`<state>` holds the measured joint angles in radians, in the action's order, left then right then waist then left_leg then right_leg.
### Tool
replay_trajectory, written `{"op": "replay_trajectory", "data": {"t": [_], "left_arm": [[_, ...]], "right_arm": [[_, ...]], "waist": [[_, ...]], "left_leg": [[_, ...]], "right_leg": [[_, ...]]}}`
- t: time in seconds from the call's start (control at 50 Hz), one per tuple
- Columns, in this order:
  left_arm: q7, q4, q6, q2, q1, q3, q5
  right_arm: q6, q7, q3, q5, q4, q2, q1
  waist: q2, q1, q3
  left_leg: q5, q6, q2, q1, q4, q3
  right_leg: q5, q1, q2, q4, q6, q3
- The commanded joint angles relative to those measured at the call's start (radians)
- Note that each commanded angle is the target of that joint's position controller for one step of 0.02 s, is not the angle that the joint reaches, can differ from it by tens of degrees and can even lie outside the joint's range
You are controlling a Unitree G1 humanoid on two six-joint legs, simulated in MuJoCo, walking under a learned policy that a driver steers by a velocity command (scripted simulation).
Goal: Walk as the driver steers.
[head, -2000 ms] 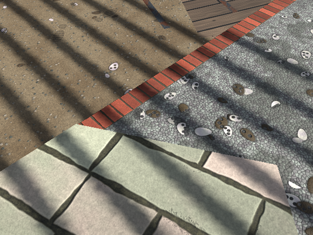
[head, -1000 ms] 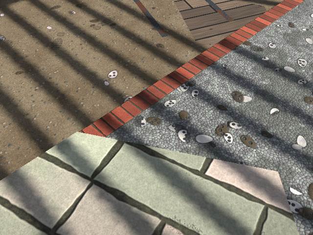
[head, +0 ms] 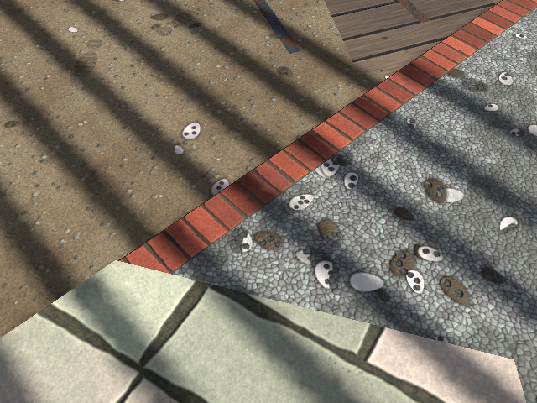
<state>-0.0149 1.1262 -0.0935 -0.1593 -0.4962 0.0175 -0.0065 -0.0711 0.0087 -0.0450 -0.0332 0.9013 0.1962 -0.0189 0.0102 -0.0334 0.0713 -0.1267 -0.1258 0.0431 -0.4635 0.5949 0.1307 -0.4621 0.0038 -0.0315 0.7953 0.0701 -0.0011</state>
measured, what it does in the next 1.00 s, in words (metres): walks ahead: right foot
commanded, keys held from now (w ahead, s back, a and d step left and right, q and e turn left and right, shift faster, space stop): w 1.00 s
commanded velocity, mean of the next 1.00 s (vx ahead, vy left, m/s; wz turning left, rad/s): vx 0.49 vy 0.00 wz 0.00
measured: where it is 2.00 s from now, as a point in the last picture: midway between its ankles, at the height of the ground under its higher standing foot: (281, 182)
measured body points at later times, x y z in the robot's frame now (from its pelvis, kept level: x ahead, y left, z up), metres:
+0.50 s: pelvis +0.29 -0.02 +0.01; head +0.33 -0.03 +0.46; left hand +0.49 +0.19 -0.10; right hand +0.18 -0.25 -0.14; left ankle +0.11 +0.06 -0.71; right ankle +0.42 -0.10 -0.72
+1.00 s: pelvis +0.56 -0.02 +0.02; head +0.59 -0.02 +0.47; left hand +0.46 +0.20 -0.12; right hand +0.75 -0.23 -0.10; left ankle +0.71 +0.09 -0.69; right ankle +0.42 -0.10 -0.71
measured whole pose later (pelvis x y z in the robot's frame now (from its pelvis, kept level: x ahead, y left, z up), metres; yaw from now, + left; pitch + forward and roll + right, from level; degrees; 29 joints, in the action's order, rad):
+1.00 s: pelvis +0.56 -0.02 +0.02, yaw +1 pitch +1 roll -2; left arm -0.01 1.07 -0.10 -0.16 -0.48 0.04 -0.02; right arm -0.04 0.03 -0.04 -0.02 0.87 0.18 -0.02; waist -0.03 -0.06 0.05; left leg -0.07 -0.07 -0.06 -0.56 0.61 0.08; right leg -0.32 -0.12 -0.07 0.18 0.06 -0.08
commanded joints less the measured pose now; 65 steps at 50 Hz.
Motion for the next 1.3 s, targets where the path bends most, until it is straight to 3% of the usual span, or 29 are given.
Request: {"op": "replay_trajectory", "data": {"t": [0.02, 0.04, 0.06, 0.1, 0.2, 0.3, 0.38, 0.44, 0.48, 0.5, 0.52, 0.54, 0.56, 0.58, 0.62, 0.68, 0.74, 0.84, 0.96, 1.02, 1.04, 1.06, 1.08, 1.1, 1.12, 1.14, 1.16, 1.2, 1.3], "left_arm": [[0.008, -0.088, -0.001, -0.115, -0.017, 0.032, -0.006], [0.013, -0.109, -0.004, -0.115, 0.064, 0.032, -0.016], [0.016, -0.113, -0.002, -0.095, 0.088, 0.034, -0.019], [0.026, -0.108, 0.021, -0.061, 0.063, 0.032, -0.035], [0.039, -0.175, 0.049, -0.067, 0.228, 0.037, -0.034], [0.048, -0.251, 0.045, -0.051, 0.448, 0.024, -0.018], [0.045, -0.289, 0.038, -0.061, 0.545, 0.023, -0.014], [0.038, -0.296, 0.027, -0.083, 0.515, 0.033, -0.015], [0.024, -0.229, 0.014, -0.115, 0.303, 0.054, -0.018], [0.013, -0.179, 0.004, -0.156, 0.133, 0.073, -0.034], [0.003, -0.161, 0.001, -0.26, -0.015, 0.1, -0.06], [0.017, -0.157, 0.019, -0.274, -0.001, 0.107, -0.035], [0.023, -0.173, 0.026, -0.231, 0.113, 0.096, -0.011], [0.027, -0.184, 0.021, -0.167, 0.192, 0.078, -0.007], [0.021, -0.167, 0.006, -0.093, 0.23, 0.055, -0.009], [0.014, -0.131, -0.014, -0.098, 0.162, 0.05, -0.006], [0.014, -0.119, -0.019, -0.128, 0.114, 0.053, -0.005], [0.015, -0.105, -0.016, -0.125, 0.028, 0.044, -0.005], [-0.001, -0.075, -0.01, -0.14, -0.047, 0.045, -0.018], [-0.009, -0.076, -0.007, -0.166, -0.004, 0.053, -0.022], [-0.008, -0.078, -0.002, -0.173, 0.014, 0.055, -0.02], [-0.006, -0.088, 0.0, -0.161, 0.021, 0.05, -0.013], [0.0, -0.123, 0.004, -0.09, -0.026, 0.034, 0.012], [0.008, -0.119, 0.005, -0.089, -0.095, 0.043, 0.023], [0.005, -0.131, 0.012, -0.141, -0.005, 0.056, 0.002], [0.011, -0.155, 0.007, -0.133, 0.086, 0.055, -0.004], [0.014, -0.157, 0.007, -0.11, 0.109, 0.053, -0.004], [0.024, -0.147, 0.034, -0.078, 0.081, 0.051, -0.028], [0.037, -0.193, 0.064, -0.086, 0.225, 0.054, -0.028]], "right_arm": [[0.013, 0.001, -0.06, 0.022, 0.066, 0.201, -0.304], [0.003, 0.006, -0.041, 0.026, 0.052, 0.127, -0.234], [-0.007, 0.006, -0.03, 0.019, 0.055, 0.095, -0.211], [-0.024, -0.002, -0.013, 0.016, 0.086, 0.051, -0.247], [-0.039, -0.009, -0.012, 0.018, 0.12, 0.092, -0.372], [-0.037, -0.011, -0.002, 0.022, 0.135, 0.086, -0.467], [-0.033, -0.02, -0.002, 0.013, 0.157, 0.098, -0.531], [-0.029, -0.03, -0.006, 0.005, 0.161, 0.115, -0.51], [-0.025, -0.031, -0.011, 0.007, 0.16, 0.132, -0.479], [-0.024, -0.029, -0.007, 0.016, 0.149, 0.123, -0.466], [-0.026, -0.018, 0.012, 0.049, 0.106, 0.048, -0.503], [-0.024, -0.016, -0.003, 0.056, 0.115, 0.067, -0.555], [-0.017, -0.019, -0.018, 0.033, 0.099, 0.112, -0.471], [-0.023, -0.014, -0.014, 0.024, 0.077, 0.091, -0.397], [-0.009, -0.005, -0.016, 0.003, 0.07, 0.065, -0.367], [0.022, 0.012, -0.015, -0.008, 0.073, 0.032, -0.381], [0.035, 0.019, -0.017, -0.006, 0.024, 0.047, -0.252], [0.033, 0.024, -0.006, 0.006, -0.046, 0.039, -0.054], [0.023, 0.019, -0.004, 0.009, -0.103, 0.057, 0.073], [0.011, 0.008, -0.02, 0.008, -0.079, 0.08, -0.042], [0.003, 0.001, -0.032, 0.005, -0.032, 0.095, -0.181], [-0.008, -0.008, -0.049, -0.01, 0.024, 0.132, -0.354], [-0.013, -0.015, -0.072, -0.036, 0.038, 0.232, -0.492], [0.003, -0.003, -0.079, -0.006, 0.041, 0.261, -0.468], [0.011, 0.0, -0.069, 0.017, 0.021, 0.215, -0.344], [0.006, 0.003, -0.048, 0.019, 0.006, 0.14, -0.265], [-0.001, 0.004, -0.034, 0.012, 0.009, 0.097, -0.23], [-0.017, -0.005, -0.019, 0.015, 0.034, 0.059, -0.246], [-0.038, -0.007, -0.024, 0.023, 0.072, 0.105, -0.369]], "waist": [[-0.094, 0.088, -0.168], [-0.025, 0.078, -0.066], [-0.005, 0.046, -0.022], [-0.024, 0.0, -0.015], [-0.051, 0.009, 0.028], [-0.063, 0.067, 0.044], [-0.074, 0.099, 0.046], [-0.087, 0.062, 0.026], [-0.084, -0.032, -0.08], [-0.063, -0.099, -0.173], [0.099, -0.115, -0.321], [0.181, -0.079, -0.403], [0.058, -0.038, -0.259], [0.023, -0.021, -0.136], [0.023, 0.041, -0.038], [0.035, 0.073, -0.035], [0.037, 0.062, 0.006], [0.044, 0.015, 0.027], [0.063, -0.015, 0.049], [0.074, 0.051, -0.011], [0.059, 0.111, -0.082], [0.026, 0.174, -0.18], [-0.127, 0.184, -0.325], [-0.259, 0.137, -0.405], [-0.113, 0.095, -0.246], [-0.048, 0.085, -0.122], [-0.026, 0.052, -0.06], [-0.063, 0.006, -0.037], [-0.065, 0.013, 0.0]], "left_leg": [[-0.389, -0.197, -0.416, 0.591, -0.37, -0.734], [-0.327, -0.17, -0.376, 0.44, -0.408, -0.606], [-0.225, -0.139, -0.329, 0.346, -0.429, -0.511], [-0.056, -0.106, -0.273, 0.249, -0.447, -0.376], [0.099, -0.101, -0.232, 0.281, -0.489, -0.252], [0.277, -0.066, -0.2, 0.367, -0.476, -0.177], [0.401, -0.069, -0.233, 0.504, -0.427, -0.17], [0.632, -0.058, -0.26, 0.574, -0.326, -0.155], [0.811, -0.03, -0.236, 0.562, -0.086, -0.123], [0.656, -0.012, -0.202, 0.424, 0.12, -0.1], [0.221, 0.031, -0.101, 0.122, 0.475, -0.039], [-0.387, 0.039, 0.036, -0.073, 0.732, -0.109], [-0.315, 0.027, -0.038, -0.151, 0.764, -0.183], [-0.243, 0.027, -0.072, -0.165, 0.719, -0.183], [-0.177, 0.037, -0.127, -0.092, 0.594, -0.178], [-0.141, 0.063, -0.135, -0.055, 0.533, -0.149], [-0.044, 0.09, -0.159, -0.158, 0.441, -0.124], [0.102, 0.105, -0.145, -0.194, 0.193, -0.079], [0.076, 0.057, -0.104, -0.184, 0.015, -0.053], [-0.039, 0.007, -0.04, 0.012, -0.048, -0.028], [-0.023, -0.014, -0.005, 0.169, -0.1, -0.012], [0.009, -0.044, -0.054, 0.414, -0.124, -0.062], [-0.067, -0.12, -0.342, 0.689, -0.149, -0.422], [-0.09, -0.218, -0.48, 0.785, -0.316, -0.831], [-0.18, -0.183, -0.435, 0.65, -0.331, -0.701], [-0.155, -0.155, -0.394, 0.498, -0.36, -0.562], [-0.091, -0.113, -0.342, 0.39, -0.397, -0.462], [0.009, -0.066, -0.273, 0.286, -0.428, -0.334], [0.148, -0.069, -0.241, 0.324, -0.474, -0.244]], "right_leg": [[0.078, 0.619, 0.029, 0.612, 0.037, 0.069], [0.153, 0.608, 0.067, 0.554, 0.04, 0.06], [0.185, 0.566, 0.096, 0.497, 0.039, 0.058], [0.189, 0.477, 0.12, 0.412, 0.021, 0.054], [0.302, 0.605, 0.146, 0.238, -0.021, -0.007], [0.456, 0.617, 0.116, -0.056, -0.041, -0.066], [0.445, 0.617, 0.082, -0.175, -0.019, -0.091], [0.339, 0.527, 0.042, -0.241, 0.025, -0.099], [0.321, 0.274, -0.02, -0.321, 0.066, -0.12], [0.349, 0.029, 0.039, -0.346, 0.099, -0.059], [0.253, -0.273, 0.324, -0.369, 0.189, 0.311], [0.277, -0.347, 0.464, -0.492, 0.283, 0.676], [0.217, -0.22, 0.416, -0.51, 0.252, 0.549], [0.239, -0.077, 0.376, -0.551, 0.225, 0.426], [0.343, 0.106, 0.285, -0.61, 0.154, 0.264], [0.467, 0.157, 0.241, -0.642, 0.143, 0.166], [0.475, 0.145, 0.226, -0.685, 0.147, 0.119], [0.619, 0.067, 0.201, -0.682, 0.129, 0.055], [0.753, -0.106, 0.25, -0.622, 0.127, 0.037], [1.052, -0.128, 0.255, -0.455, 0.096, 0.006], [1.108, -0.11, 0.23, -0.296, 0.081, -0.015], [0.959, 0.023, 0.187, -0.078, 0.061, -0.045], [0.496, 0.292, 0.083, 0.284, 0.029, -0.1], [-0.066, 0.526, -0.067, 0.532, 0.014, -0.01], [0.017, 0.611, 0.016, 0.576, 0.027, 0.061], [0.097, 0.62, 0.053, 0.536, 0.028, 0.055], [0.147, 0.582, 0.087, 0.463, 0.029, 0.051], [0.179, 0.493, 0.116, 0.372, 0.014, 0.046], [0.312, 0.617, 0.134, 0.233, -0.029, -0.001]]}}
Keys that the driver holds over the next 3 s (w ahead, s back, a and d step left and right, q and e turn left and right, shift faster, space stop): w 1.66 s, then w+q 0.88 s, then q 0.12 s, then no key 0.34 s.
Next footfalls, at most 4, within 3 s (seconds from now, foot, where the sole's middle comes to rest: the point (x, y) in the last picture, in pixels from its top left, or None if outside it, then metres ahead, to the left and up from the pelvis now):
0.50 right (332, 398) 0.46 -0.11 -0.75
1.06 left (259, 281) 0.76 0.08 -0.75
1.64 right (316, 193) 1.07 -0.08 -0.75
2.30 left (244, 149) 1.37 0.16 -0.87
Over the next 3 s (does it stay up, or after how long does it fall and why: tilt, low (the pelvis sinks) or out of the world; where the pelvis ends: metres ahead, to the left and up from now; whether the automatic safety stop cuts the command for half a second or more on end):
stays up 1.51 0.09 -0.10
